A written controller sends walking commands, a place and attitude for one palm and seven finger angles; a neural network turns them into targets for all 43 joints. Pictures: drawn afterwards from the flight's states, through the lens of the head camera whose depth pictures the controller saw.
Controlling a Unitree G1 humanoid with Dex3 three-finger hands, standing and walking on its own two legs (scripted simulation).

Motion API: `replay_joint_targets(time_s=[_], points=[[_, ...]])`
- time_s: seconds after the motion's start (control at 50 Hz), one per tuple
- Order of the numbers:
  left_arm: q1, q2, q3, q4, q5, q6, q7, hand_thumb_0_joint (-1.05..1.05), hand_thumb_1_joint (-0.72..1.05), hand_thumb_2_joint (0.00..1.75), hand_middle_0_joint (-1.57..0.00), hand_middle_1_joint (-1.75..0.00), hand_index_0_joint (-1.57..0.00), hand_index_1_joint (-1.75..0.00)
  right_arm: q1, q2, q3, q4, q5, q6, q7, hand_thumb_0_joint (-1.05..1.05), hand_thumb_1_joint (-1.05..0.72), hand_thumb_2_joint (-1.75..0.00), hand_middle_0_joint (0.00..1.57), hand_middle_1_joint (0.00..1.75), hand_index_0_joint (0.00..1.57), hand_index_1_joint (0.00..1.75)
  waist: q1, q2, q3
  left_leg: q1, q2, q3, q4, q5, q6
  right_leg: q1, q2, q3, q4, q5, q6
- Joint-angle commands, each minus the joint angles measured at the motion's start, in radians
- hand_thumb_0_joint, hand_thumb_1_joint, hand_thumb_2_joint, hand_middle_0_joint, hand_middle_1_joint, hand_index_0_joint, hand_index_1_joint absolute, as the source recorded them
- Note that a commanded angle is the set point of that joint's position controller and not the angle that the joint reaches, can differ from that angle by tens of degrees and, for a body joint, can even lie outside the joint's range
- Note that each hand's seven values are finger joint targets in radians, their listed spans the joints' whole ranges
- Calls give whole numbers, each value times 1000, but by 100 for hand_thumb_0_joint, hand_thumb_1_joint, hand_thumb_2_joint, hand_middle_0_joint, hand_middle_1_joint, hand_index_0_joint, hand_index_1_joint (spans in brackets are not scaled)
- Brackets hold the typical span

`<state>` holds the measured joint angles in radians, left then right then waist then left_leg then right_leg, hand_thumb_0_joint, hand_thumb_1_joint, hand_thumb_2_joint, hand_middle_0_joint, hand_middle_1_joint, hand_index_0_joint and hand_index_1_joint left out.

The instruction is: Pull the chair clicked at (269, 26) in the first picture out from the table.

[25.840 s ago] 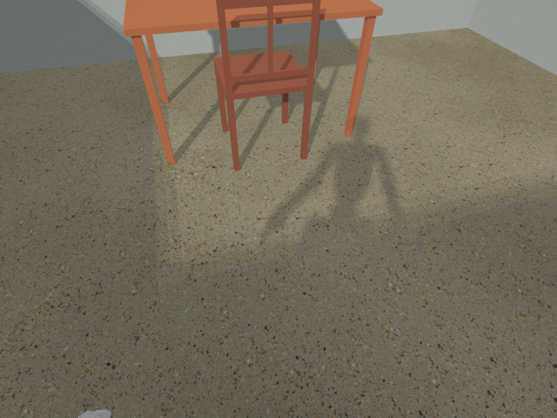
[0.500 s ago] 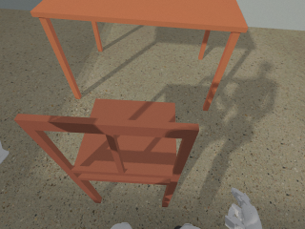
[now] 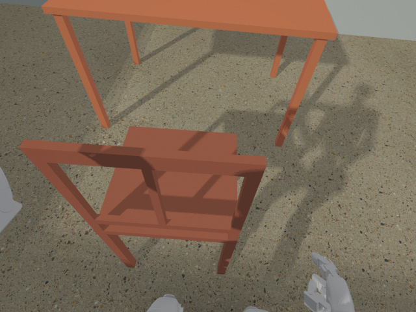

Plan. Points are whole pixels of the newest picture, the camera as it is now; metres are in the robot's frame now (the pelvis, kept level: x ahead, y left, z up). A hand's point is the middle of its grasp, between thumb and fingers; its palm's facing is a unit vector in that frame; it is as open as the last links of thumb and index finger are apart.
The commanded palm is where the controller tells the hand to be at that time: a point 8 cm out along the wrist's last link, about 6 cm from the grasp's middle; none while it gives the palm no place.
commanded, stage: step back with the hand held close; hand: left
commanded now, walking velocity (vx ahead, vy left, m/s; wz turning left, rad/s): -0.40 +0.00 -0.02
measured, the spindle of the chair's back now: (156, 199) +0.35 +0.15 -0.07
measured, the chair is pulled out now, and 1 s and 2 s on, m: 0.65 0.65 0.65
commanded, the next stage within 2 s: stop stepping back and stand still in 0.36 s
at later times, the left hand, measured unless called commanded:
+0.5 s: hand out of the picture +0.11 +0.22 +0.20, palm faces +0.33 -0.76 -0.56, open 7.4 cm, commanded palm +0.04 +0.27 +0.20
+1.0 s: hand out of the picture +0.02 +0.24 +0.19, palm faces +0.48 -0.76 -0.44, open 7.4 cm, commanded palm -0.03 +0.27 +0.20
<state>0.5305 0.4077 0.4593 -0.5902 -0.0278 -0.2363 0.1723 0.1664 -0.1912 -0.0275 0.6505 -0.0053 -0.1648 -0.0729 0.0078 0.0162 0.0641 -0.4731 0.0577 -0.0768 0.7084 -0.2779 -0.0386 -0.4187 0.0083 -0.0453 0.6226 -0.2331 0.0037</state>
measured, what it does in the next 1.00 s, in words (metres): walks backwards: right foot, then left foot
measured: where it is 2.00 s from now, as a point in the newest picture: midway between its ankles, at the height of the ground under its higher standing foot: outside the picture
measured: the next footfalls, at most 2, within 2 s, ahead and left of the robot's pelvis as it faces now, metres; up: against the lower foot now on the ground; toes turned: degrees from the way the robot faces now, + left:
right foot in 0.42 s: -0.09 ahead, -0.16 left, +0.00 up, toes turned -2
left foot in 0.66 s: -0.09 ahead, +0.09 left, +0.00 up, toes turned -1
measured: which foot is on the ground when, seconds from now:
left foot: down 0.00-0.46, up 0.48-0.64, down 0.66-1.00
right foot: down 0.00-0.14, up 0.16-0.40, down 0.42-1.00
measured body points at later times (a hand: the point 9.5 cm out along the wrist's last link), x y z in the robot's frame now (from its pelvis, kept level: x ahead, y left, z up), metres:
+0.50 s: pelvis -0.11 -0.03 +0.01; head -0.06 -0.02 +0.46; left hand +0.09 +0.26 +0.23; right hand +0.07 -0.25 -0.08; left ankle +0.00 +0.12 -0.71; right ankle -0.13 -0.16 -0.72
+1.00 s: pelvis -0.17 -0.03 +0.02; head -0.19 -0.03 +0.47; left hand -0.01 +0.28 +0.21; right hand -0.02 -0.27 -0.06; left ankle -0.13 +0.09 -0.72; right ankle -0.13 -0.16 -0.72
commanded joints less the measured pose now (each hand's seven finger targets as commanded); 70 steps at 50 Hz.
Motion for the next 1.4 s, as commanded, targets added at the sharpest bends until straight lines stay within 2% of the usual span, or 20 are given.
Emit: replay_joint_targets(time_s=[0.0, 0.06, 0.1, 0.14, 0.18, 0.22, 0.36, 0.42, 0.46, 0.48, 0.54, 0.62, 0.7, 0.8, 1.02, 1.22, 1.24, 1.28, 1.34, 1.38], points=[[35, 246, 175, -173, -10, -53, 38, 0, 90, 90, -20, -30, -20, -30, -55, -107, -66, -131, 3, -12, -3, 0, -90, -90, 20, 30, 20, 30, -1, -170, -244, 110, -69, 34, 229, -188, 11, 41, -375, 310, -333, 163, -192], [84, 227, 196, -111, -6, -45, 40, 0, 90, 90, -20, -30, -20, -30, -73, -89, -37, -133, 5, 16, -14, 0, -90, -90, 20, 30, 20, 30, -13, -170, -201, 149, -29, 26, -115, -91, 29, 79, -261, 161, -223, 205, -118], [77, 216, 185, -140, -4, -70, 36, 0, 90, 90, -20, -30, -20, -30, -76, -133, -50, -145, 4, 15, -24, 0, -90, -90, 20, 30, 20, 30, -8, 58, -177, 112, 144, -124, -380, 151, 101, 108, -79, 52, -20, 95, -12], [74, 226, 187, -138, -17, -72, 23, 0, 90, 90, -20, -30, -20, -30, -73, -138, -57, -147, -5, -16, -22, 0, -90, -90, 20, 30, 20, 30, -26, 298, -205, 7, 320, -238, -453, 190, 198, 114, -15, 63, 331, -275, 13], [1, 170, 105, -206, -21, -70, 13, 0, 90, 90, -20, -30, -20, -30, -27, -139, -63, -121, -22, -38, -9, 0, -90, -90, 20, 30, 20, 30, -25, 203, -148, 121, 296, -178, -341, 590, 210, 11, -17, 102, 350, -274, 3], [-5, 158, 70, -241, -13, -73, 6, 0, 90, 90, -20, -30, -20, -30, -15, -150, -71, -112, -5, -63, 11, 0, -90, -90, 20, 30, 20, 30, 0, 200, -205, 308, 246, -89, -276, 722, 167, -12, -25, 57, 224, -202, -5], [55, 233, 165, -180, -39, -80, -8, 0, 90, 90, -20, -30, -20, -30, -59, -147, -41, -101, -16, -81, 10, 0, -90, -90, 20, 30, 20, 30, 14, 244, -209, 204, 202, -138, -287, 302, 137, 203, -18, 27, -201, -48, -15], [60, 251, 196, -172, -34, -104, -28, 0, 90, 90, -20, -30, -20, -30, -55, -147, -42, -119, -5, -65, 17, 0, -90, -90, 20, 30, 20, 30, 12, 123, -223, 142, 114, -30, -186, 104, 74, 243, -42, 11, -268, 116, -30], [149, 223, 144, -96, -50, -73, -33, 0, 90, 90, -20, -30, -20, -30, -8, -140, -72, -146, 29, -29, 21, 0, -90, -90, 20, 30, 20, 30, -19, -234, -246, 165, -72, 97, 171, -110, -5, 65, -305, 311, -352, 132, -160], [157, 212, 146, -62, -48, -38, -16, 0, 90, 90, -20, -30, -20, -30, -36, -132, -69, -147, 31, -1, 21, 0, -90, -90, 20, 30, 20, 30, -10, -212, -215, 119, -58, 37, 294, -124, 2, 36, -369, 337, -341, 147, -203], [99, 212, 133, -34, -36, 12, 14, 0, 90, 90, -20, -30, -20, -30, -70, -105, -16, -179, 35, 34, 14, 0, -90, -90, 20, 30, 20, 30, -47, -139, -192, 111, -18, 28, 48, -122, 29, 123, -294, 187, -243, 148, -112], [24, 220, 108, -83, -25, -7, 25, 0, 90, 90, -20, -30, -20, -30, -49, -143, -42, -172, 31, -11, -16, 0, -90, -90, 20, 30, 20, 30, -18, -109, -127, 232, 20, 34, -335, 28, 73, 200, -180, 164, -210, 48, -38], [-11, 196, 72, -150, -3, -18, 16, 0, 90, 90, -20, -30, -20, -30, -43, -144, -31, -170, 32, -26, -4, 0, -90, -90, 20, 30, 20, 30, -13, 211, -66, 123, 99, -83, -410, 29, 102, 258, -84, 43, -166, -32, 8], [-45, 166, 62, -56, 17, -19, 22, 0, 90, 90, -20, -30, -20, -30, -13, -147, -39, -162, 35, -34, 2, 0, -90, -90, 20, 30, 20, 30, -19, 96, -19, 22, 39, -41, -414, -330, 90, 257, -60, 84, -261, -185, -4], [-75, 160, 48, -33, 11, 8, 18, 0, 90, 90, -20, -30, -20, -30, -26, -137, -28, -155, 17, -13, 5, 0, -90, -90, 20, 30, 20, 30, -24, 0, -47, 126, 8, -7, -316, -250, 94, 174, -82, 165, -338, -262, -37], [-55, 162, 59, -43, 15, -5, 19, 0, 90, 90, -20, -30, -20, -30, -27, -136, -25, -157, 22, -25, 4, 0, -90, -90, 20, 30, 20, 30, -17, 56, -36, 94, 37, -43, -403, -239, 89, 232, -64, 134, -311, -167, -22], [-92, -96, -398, 711, 76, 123, -116, 0, 90, 90, -20, -30, -20, -30, -6, -159, -50, 77, 14, -72, 88, 0, -90, -90, 20, 30, 20, 30, -69, -19, 49, 137, 46, -27, -266, 3, 60, 33, -77, 28, -160, -50, -23], [-90, -171, -358, 772, 61, 247, -156, 0, 90, 90, -20, -30, -20, -30, 76, -95, -17, 87, -16, 75, 83, 0, -90, -90, 20, 30, 20, 30, -18, 12, -41, 54, 63, -49, -301, 58, 92, 126, -77, 43, -127, -15, -8], [-174, -126, -375, 921, 65, 244, -154, 0, 90, 90, -20, -30, -20, -30, 78, -101, -10, 82, -28, 114, 79, 0, -90, -90, 20, 30, 20, 30, -5, -209, -71, 90, 3, -35, -228, 100, 88, 179, -111, 94, -171, 65, -45], [-212, -93, -385, 1034, 62, 238, -151, 0, 90, 90, -20, -30, -20, -30, 110, -114, -7, 105, -25, 130, 74, 0, -90, -90, 20, 30, 20, 30, -19, -237, -143, 193, -25, -2, -185, 216, 75, 210, -149, 118, -164, 197, -76]])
